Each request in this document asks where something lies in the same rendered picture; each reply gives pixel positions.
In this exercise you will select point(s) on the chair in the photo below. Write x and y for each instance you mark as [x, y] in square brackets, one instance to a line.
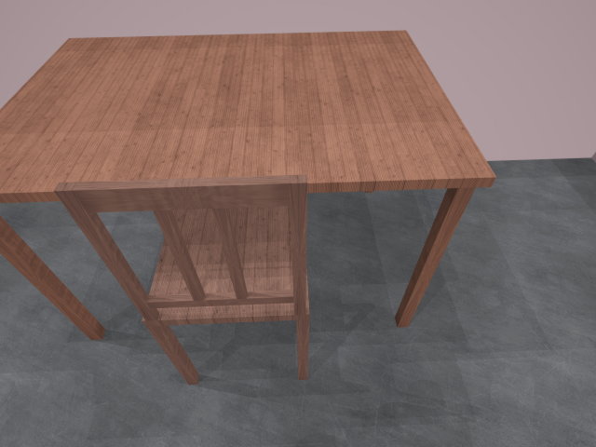
[234, 251]

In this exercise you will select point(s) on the table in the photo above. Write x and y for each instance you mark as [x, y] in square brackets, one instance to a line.
[354, 111]

